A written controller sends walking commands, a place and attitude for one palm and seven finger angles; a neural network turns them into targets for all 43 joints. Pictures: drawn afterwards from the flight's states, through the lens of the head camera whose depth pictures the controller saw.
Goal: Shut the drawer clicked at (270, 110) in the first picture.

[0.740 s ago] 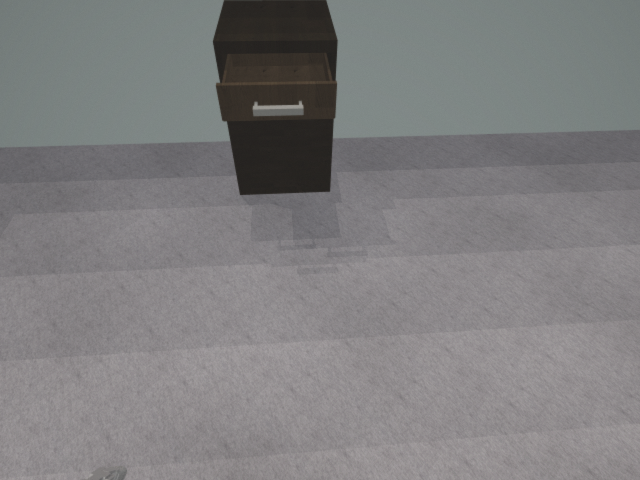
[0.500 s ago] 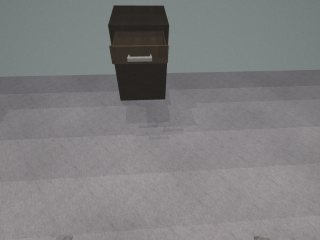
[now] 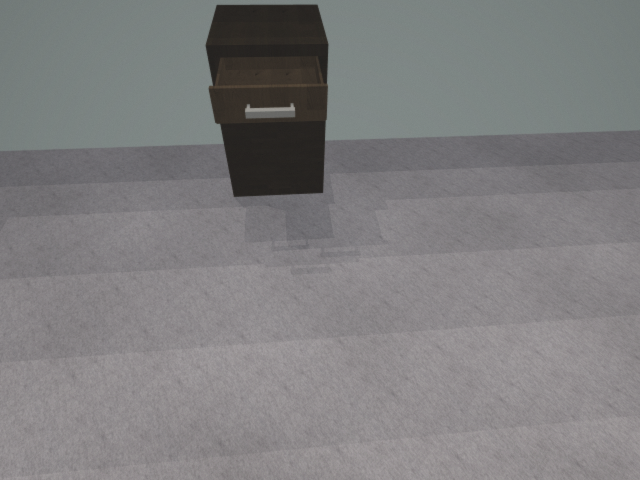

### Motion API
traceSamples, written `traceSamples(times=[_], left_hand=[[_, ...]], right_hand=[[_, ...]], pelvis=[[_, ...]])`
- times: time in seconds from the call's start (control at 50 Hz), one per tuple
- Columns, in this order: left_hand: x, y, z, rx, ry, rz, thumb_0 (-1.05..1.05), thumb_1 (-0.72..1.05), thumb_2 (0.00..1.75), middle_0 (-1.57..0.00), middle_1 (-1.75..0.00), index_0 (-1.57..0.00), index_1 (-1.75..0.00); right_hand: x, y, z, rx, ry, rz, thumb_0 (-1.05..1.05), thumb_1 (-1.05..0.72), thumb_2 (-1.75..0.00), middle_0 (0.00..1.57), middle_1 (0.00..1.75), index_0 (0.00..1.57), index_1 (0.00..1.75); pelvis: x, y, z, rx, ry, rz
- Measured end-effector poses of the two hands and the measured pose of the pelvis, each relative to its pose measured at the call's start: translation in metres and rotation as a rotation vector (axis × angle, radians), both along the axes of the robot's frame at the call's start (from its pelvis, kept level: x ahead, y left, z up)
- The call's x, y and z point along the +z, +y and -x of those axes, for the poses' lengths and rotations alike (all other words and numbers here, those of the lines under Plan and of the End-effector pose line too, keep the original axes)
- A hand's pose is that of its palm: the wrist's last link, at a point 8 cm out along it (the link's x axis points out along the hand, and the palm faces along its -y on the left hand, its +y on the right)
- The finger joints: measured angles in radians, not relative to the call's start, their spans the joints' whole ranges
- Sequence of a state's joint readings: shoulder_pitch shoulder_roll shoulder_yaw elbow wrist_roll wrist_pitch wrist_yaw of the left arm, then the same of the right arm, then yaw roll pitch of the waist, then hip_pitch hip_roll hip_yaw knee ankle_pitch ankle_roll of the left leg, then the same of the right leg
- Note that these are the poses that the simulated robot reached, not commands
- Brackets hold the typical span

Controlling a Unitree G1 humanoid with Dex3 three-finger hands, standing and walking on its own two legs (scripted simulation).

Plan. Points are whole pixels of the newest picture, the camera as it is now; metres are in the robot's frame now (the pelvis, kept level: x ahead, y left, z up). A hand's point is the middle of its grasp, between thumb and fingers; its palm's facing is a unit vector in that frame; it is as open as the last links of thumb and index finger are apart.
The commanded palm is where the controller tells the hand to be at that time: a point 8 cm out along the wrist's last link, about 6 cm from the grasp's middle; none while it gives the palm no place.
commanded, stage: stand and wait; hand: left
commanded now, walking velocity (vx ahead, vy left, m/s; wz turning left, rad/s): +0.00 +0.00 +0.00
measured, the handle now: (270, 109) +1.23 +0.23 -0.18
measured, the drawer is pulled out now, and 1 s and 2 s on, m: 0.23 0.23 0.23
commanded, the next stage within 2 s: look at it before walking up in 0.08 s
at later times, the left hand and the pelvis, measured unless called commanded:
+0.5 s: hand out of the picture +0.07 +0.24 -0.16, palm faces -0.05 -0.95 -0.32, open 7.4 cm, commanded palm none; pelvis +0.00 +0.00 +0.00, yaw +0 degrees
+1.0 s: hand out of the picture +0.06 +0.22 -0.18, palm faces -0.03 -0.97 -0.25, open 7.4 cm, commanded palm none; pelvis +0.03 +0.01 -0.01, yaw -1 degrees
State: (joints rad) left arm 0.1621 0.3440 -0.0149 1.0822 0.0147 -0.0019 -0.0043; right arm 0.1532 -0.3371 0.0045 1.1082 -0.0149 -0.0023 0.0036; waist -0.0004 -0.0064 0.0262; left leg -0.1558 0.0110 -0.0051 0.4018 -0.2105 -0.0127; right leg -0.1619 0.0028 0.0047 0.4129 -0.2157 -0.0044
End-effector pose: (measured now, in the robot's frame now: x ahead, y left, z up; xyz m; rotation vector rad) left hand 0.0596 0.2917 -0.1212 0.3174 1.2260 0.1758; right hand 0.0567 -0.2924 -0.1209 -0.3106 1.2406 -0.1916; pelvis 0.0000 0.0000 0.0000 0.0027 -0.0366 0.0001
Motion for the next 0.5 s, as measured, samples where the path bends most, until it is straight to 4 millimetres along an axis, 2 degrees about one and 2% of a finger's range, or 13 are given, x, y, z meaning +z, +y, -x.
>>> traceSamples(times=[0.24,0.5], left_hand=[[0.0009,-0.0050,-0.0079,-0.015,-0.022,0.010,0.00,0.90,0.89,-0.20,-0.30,-0.20,-0.30],[-0.0001,-0.0048,-0.0078,-0.011,-0.010,0.012,0.00,0.90,0.89,-0.20,-0.30,-0.20,-0.30]], right_hand=[[0.0002,0.0035,-0.0020,0.002,-0.015,-0.011,0.00,-0.90,-0.90,0.20,0.30,0.20,0.30],[0.0010,0.0047,-0.0090,0.005,-0.017,-0.011,0.00,-0.90,-0.90,0.20,0.30,0.20,0.30]], pelvis=[[0.0006,-0.0001,0.0023,-0.004,0.005,0.000],[0.0012,0.0002,-0.0015,-0.004,0.008,0.000]])
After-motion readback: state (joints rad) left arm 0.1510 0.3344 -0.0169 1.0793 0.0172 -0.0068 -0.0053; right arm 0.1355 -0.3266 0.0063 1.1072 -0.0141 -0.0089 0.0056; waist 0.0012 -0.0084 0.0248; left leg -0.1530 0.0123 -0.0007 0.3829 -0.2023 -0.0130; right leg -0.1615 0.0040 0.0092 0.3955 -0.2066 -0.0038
